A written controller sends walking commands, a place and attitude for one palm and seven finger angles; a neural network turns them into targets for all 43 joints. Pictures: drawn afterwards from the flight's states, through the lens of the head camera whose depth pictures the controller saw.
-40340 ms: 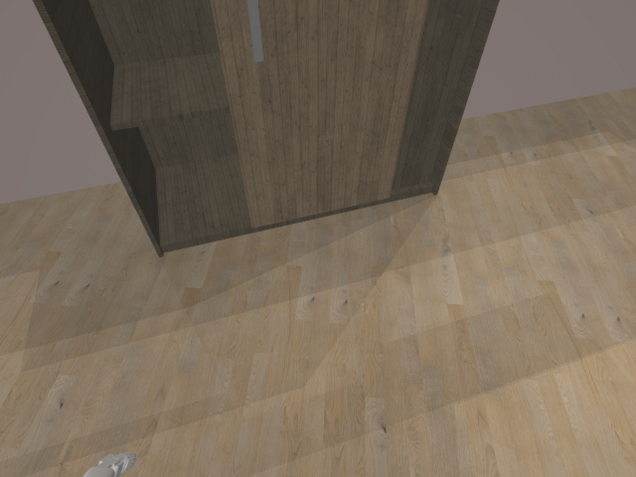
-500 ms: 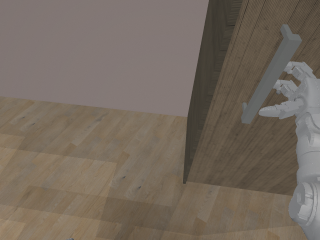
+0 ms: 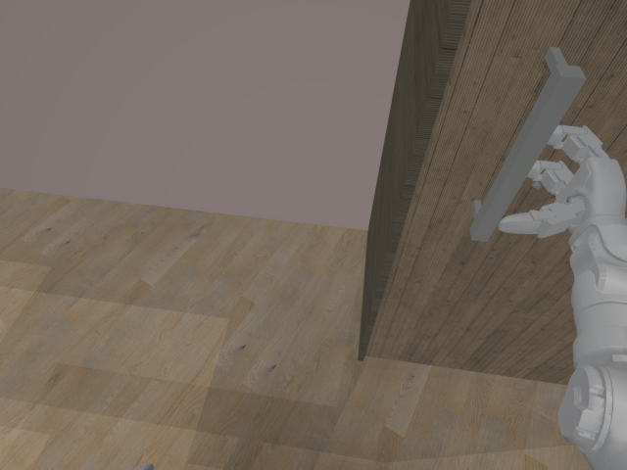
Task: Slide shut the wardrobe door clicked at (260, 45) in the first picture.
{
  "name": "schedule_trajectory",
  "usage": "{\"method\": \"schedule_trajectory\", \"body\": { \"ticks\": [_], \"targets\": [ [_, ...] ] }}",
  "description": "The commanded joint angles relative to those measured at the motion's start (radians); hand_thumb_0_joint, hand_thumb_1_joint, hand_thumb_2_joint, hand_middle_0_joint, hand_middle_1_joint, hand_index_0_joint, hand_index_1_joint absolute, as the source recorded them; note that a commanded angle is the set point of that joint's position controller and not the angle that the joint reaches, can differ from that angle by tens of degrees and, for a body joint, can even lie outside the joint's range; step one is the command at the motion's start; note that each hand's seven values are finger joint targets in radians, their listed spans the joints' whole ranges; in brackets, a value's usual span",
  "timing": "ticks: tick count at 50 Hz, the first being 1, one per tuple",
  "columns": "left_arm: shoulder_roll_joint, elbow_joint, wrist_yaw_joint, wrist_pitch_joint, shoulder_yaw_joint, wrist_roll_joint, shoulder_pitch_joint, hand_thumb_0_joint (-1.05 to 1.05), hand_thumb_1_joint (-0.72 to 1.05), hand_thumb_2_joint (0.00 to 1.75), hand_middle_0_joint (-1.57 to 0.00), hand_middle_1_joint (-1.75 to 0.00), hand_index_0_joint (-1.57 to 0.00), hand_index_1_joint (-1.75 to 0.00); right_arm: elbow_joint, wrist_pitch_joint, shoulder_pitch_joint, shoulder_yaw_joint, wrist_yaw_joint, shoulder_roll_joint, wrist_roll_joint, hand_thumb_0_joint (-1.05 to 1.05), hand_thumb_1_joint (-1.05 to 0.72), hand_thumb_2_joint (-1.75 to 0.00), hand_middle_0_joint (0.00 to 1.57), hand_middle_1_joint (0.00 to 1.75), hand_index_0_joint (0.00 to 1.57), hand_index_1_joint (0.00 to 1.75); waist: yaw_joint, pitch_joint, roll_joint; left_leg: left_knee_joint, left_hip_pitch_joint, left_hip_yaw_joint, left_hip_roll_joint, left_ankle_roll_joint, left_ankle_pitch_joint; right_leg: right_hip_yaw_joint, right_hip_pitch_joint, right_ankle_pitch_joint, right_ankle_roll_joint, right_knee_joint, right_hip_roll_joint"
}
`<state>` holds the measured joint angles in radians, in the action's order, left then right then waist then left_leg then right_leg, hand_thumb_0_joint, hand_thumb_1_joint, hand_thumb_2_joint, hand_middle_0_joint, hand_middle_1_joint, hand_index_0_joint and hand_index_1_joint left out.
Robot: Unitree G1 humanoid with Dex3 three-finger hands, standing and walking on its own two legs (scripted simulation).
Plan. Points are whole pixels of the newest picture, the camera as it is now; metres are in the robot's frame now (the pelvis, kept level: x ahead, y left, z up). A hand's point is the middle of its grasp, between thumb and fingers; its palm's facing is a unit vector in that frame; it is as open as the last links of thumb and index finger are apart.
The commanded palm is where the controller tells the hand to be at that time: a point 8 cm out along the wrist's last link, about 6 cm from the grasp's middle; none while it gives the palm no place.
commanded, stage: slide the fingers in behind the handle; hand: right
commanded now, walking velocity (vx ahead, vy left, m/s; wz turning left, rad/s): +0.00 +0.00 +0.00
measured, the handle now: (511, 158) +0.50 -0.18 +0.14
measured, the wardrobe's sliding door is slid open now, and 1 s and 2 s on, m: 0.00 0.00 0.00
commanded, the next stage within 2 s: grip the handle and tug to test in 1.42 s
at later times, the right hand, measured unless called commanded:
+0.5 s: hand (520, 188) +0.45 -0.18 +0.15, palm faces +0.03 +1.00 +0.01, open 14.0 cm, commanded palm +0.42 -0.23 +0.15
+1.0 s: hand (502, 185) +0.44 -0.16 +0.15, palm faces +0.04 +1.00 +0.01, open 14.1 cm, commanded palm +0.41 -0.21 +0.15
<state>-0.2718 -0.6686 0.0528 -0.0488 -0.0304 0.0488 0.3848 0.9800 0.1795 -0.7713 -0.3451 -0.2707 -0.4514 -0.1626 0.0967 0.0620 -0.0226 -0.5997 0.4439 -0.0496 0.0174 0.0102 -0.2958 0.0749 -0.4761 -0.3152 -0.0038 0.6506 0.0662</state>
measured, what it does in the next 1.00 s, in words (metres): stands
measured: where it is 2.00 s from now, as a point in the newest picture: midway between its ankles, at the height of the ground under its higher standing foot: outside the picture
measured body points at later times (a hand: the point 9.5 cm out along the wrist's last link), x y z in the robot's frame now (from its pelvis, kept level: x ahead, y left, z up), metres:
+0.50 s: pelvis +0.01 +0.01 +0.00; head +0.04 +0.01 +0.45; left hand +0.09 +0.27 -0.11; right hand +0.44 -0.23 +0.15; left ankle +0.00 +0.13 -0.72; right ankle +0.00 -0.11 -0.72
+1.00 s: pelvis +0.00 +0.01 +0.01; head +0.02 +0.02 +0.45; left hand +0.08 +0.27 -0.11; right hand +0.43 -0.21 +0.15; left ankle +0.00 +0.13 -0.72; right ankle +0.00 -0.11 -0.72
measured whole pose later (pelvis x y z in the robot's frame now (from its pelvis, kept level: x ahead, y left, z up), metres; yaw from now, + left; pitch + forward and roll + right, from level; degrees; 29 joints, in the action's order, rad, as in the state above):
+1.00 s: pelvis +0.00 +0.01 +0.01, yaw +0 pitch +5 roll +1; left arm -0.26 -0.69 0.05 -0.05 -0.02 0.05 0.33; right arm 0.82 0.13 -0.68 -0.27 -0.14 -0.32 -0.16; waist 0.07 0.05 -0.03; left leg -0.57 0.36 -0.06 0.01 -0.01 -0.29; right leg 0.07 -0.38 -0.29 0.02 0.59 0.07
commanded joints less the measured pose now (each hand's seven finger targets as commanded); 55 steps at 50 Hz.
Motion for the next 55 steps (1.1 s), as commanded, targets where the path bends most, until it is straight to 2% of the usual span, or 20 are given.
{"method": "schedule_trajectory", "body": {
  "ticks": [1,3,5,9,10,13,19,23,26,29,32,33,36,40,43,47,48,50,53,55],
  "targets": [
    [-0.155,0.101,0.014,-0.04,0.054,-0.001,0.018,0.0,0.9,0.9,-0.2,-0.3,-0.2,-0.3,-0.265,0.046,-0.462,-0.054,0.029,-0.252,-0.02,0.0,0.5,-0.3,0.3,1.2,0.3,1.2,-0.008,0.305,-0.029,0.068,-0.094,0.013,-0.039,-0.025,0.25,-0.063,0.209,0.215,-0.025,-0.087,-0.037],
    [-0.153,0.097,0.015,-0.041,0.053,-0.003,0.018,0.0,0.9,0.9,-0.2,-0.3,-0.2,-0.3,-0.291,0.05,-0.483,-0.056,0.043,-0.268,-0.006,0.0,0.5,-0.3,0.3,1.2,0.3,1.2,-0.002,0.304,-0.029,0.07,-0.095,0.017,-0.039,-0.025,0.254,-0.061,0.213,0.221,-0.028,-0.082,-0.036],
    [-0.144,0.099,0.015,-0.048,0.053,-0.003,0.01,0.0,0.9,0.9,-0.2,-0.3,-0.2,-0.3,-0.323,0.054,-0.495,-0.021,0.048,-0.225,0.0,0.0,0.5,-0.3,0.3,1.2,0.3,1.2,0.001,0.332,-0.093,0.066,-0.089,0.018,-0.038,-0.026,0.269,-0.061,0.255,0.245,-0.023,-0.081,-0.037],
    [-0.145,0.096,0.011,-0.053,0.057,-0.002,0.011,0.0,0.9,0.9,-0.2,-0.3,-0.2,-0.3,-0.331,0.05,-0.421,-0.035,0.047,-0.215,-0.014,0.0,0.5,-0.3,0.3,1.2,0.3,1.2,-0.016,0.374,-0.044,0.057,-0.132,0.011,-0.041,-0.03,0.338,-0.066,0.284,0.324,-0.02,-0.077,-0.034],
    [-0.142,0.103,0.008,-0.054,0.057,-0.002,0.005,0.0,0.9,0.9,-0.2,-0.3,-0.2,-0.3,-0.349,0.043,-0.406,-0.007,0.044,-0.176,-0.019,0.0,0.5,-0.3,0.3,1.2,0.3,1.2,-0.017,0.378,-0.066,0.055,-0.131,0.009,-0.04,-0.03,0.358,-0.064,0.297,0.352,-0.018,-0.077,-0.034],
    [-0.145,0.092,0.007,-0.049,0.055,0.0,0.001,0.0,0.9,0.9,-0.2,-0.3,-0.2,-0.3,-0.298,0.011,-0.391,0.001,0.048,-0.161,-0.02,0.0,0.5,-0.3,0.3,1.2,0.3,1.2,-0.007,0.294,-0.018,0.068,-0.117,0.006,-0.039,-0.028,0.335,-0.058,0.242,0.303,-0.022,-0.079,-0.036],
    [-0.135,0.111,0.003,-0.044,0.058,-0.001,-0.014,0.0,0.9,0.9,-0.2,-0.3,-0.2,-0.3,-0.398,0.01,-0.377,0.006,0.068,-0.147,-0.018,0.0,0.5,-0.3,0.3,1.2,0.3,1.2,-0.022,0.35,-0.031,0.063,-0.159,0.012,-0.036,-0.028,0.382,-0.053,0.275,0.345,-0.023,-0.08,-0.04],
    [-0.137,0.1,0.005,-0.041,0.058,0.001,-0.023,0.0,0.9,0.9,-0.2,-0.3,-0.2,-0.3,-0.399,0.01,-0.379,-0.003,0.08,-0.156,-0.023,0.0,0.5,-0.3,0.3,1.2,0.3,1.2,-0.017,0.315,0.011,0.073,-0.166,0.013,-0.036,-0.025,0.374,-0.052,0.256,0.318,-0.025,-0.083,-0.041],
    [-0.126,0.103,0.003,-0.044,0.057,0.002,-0.038,0.0,0.9,0.9,-0.2,-0.3,-0.2,-0.3,-0.427,0.01,-0.381,0.03,0.088,-0.114,-0.015,0.0,0.5,-0.3,0.3,1.2,0.3,1.2,-0.022,0.326,-0.058,0.071,-0.158,0.013,-0.034,-0.028,0.373,-0.05,0.289,0.327,-0.021,-0.086,-0.044],
    [-0.128,0.101,0.003,-0.041,0.057,0.0,-0.039,0.0,0.9,0.9,-0.2,-0.3,-0.2,-0.3,-0.403,0.004,-0.359,0.028,0.1,-0.105,-0.015,0.0,0.5,-0.3,0.3,1.2,0.3,1.2,-0.022,0.306,-0.003,0.075,-0.163,0.011,-0.036,-0.026,0.369,-0.051,0.271,0.313,-0.023,-0.091,-0.043],
    [-0.122,0.102,0.001,-0.044,0.056,0.002,-0.051,0.0,0.9,0.9,-0.2,-0.3,-0.2,-0.3,-0.434,0.005,-0.377,0.058,0.108,-0.071,-0.015,0.0,0.5,-0.3,0.3,1.2,0.3,1.2,-0.023,0.313,-0.042,0.076,-0.162,0.011,-0.033,-0.028,0.367,-0.05,0.287,0.314,-0.021,-0.094,-0.046],
    [-0.125,0.1,0.0,-0.043,0.056,0.0,-0.046,0.0,0.9,0.9,-0.2,-0.3,-0.2,-0.3,-0.423,0.003,-0.363,0.055,0.112,-0.071,-0.018,0.0,0.5,-0.3,0.3,1.2,0.3,1.2,-0.02,0.312,0.016,0.081,-0.17,0.011,-0.036,-0.026,0.368,-0.052,0.275,0.309,-0.025,-0.094,-0.044],
    [-0.13,0.094,0.005,-0.038,0.053,0.001,-0.049,0.0,0.9,0.9,-0.2,-0.3,-0.2,-0.3,-0.368,-0.004,-0.38,0.01,0.12,-0.123,-0.014,0.0,0.5,-0.3,0.3,1.2,0.3,1.2,-0.022,0.272,0.037,0.091,-0.174,0.02,-0.031,-0.021,0.334,-0.044,0.229,0.247,-0.027,-0.105,-0.049],
    [-0.12,0.103,0.002,-0.04,0.053,0.0,-0.056,0.0,0.9,0.9,-0.2,-0.3,-0.2,-0.3,-0.405,0.022,-0.389,0.029,0.122,-0.107,-0.003,0.0,0.5,-0.3,0.3,1.2,0.3,1.2,-0.029,0.319,-0.027,0.085,-0.196,0.028,-0.029,-0.024,0.358,-0.037,0.258,0.265,-0.027,-0.1,-0.054],
    [-0.12,0.1,-0.002,-0.044,0.056,0.001,-0.049,0.0,0.9,0.9,-0.2,-0.3,-0.2,-0.3,-0.395,0.026,-0.365,0.06,0.119,-0.057,-0.014,0.0,0.5,-0.3,0.3,1.2,0.3,1.2,-0.022,0.318,0.028,0.086,-0.194,0.02,-0.035,-0.025,0.375,-0.041,0.263,0.287,-0.028,-0.097,-0.049],
    [-0.122,0.097,-0.001,-0.045,0.056,0.002,-0.056,0.0,0.9,0.9,-0.2,-0.3,-0.2,-0.3,-0.392,0.019,-0.369,0.05,0.124,-0.071,-0.009,0.0,0.5,-0.3,0.3,1.2,0.3,1.2,-0.03,0.301,-0.009,0.092,-0.192,0.025,-0.029,-0.024,0.345,-0.034,0.25,0.247,-0.026,-0.109,-0.054],
    [-0.125,0.096,-0.001,-0.043,0.058,0.002,-0.052,0.0,0.9,0.9,-0.2,-0.3,-0.2,-0.3,-0.379,0.017,-0.344,0.03,0.127,-0.093,-0.008,0.0,0.5,-0.3,0.3,1.2,0.3,1.2,-0.03,0.294,0.033,0.097,-0.196,0.027,-0.031,-0.022,0.337,-0.034,0.236,0.238,-0.03,-0.105,-0.053],
    [-0.124,0.096,0.001,-0.042,0.055,0.003,-0.058,0.0,0.9,0.9,-0.2,-0.3,-0.2,-0.3,-0.374,0.018,-0.36,0.034,0.122,-0.093,-0.009,0.0,0.5,-0.3,0.3,1.2,0.3,1.2,-0.027,0.275,0.009,0.101,-0.192,0.031,-0.029,-0.021,0.324,-0.031,0.227,0.218,-0.029,-0.112,-0.055],
    [-0.129,0.092,0.007,-0.039,0.053,0.004,-0.054,0.0,0.9,0.9,-0.2,-0.3,-0.2,-0.3,-0.351,0.02,-0.375,0.02,0.117,-0.118,-0.012,0.0,0.5,-0.3,0.3,1.2,0.3,1.2,-0.021,0.253,0.05,0.111,-0.186,0.035,-0.028,-0.019,0.292,-0.032,0.205,0.191,-0.032,-0.114,-0.053],
    [-0.126,0.09,0.008,-0.041,0.051,0.007,-0.053,0.0,0.9,0.9,-0.2,-0.3,-0.2,-0.3,-0.334,0.019,-0.414,0.045,0.116,-0.096,-0.007,0.0,0.5,-0.3,0.3,1.2,0.3,1.2,-0.013,0.245,0.005,0.107,-0.161,0.031,-0.028,-0.021,0.276,-0.035,0.216,0.182,-0.029,-0.118,-0.054]
  ]
}}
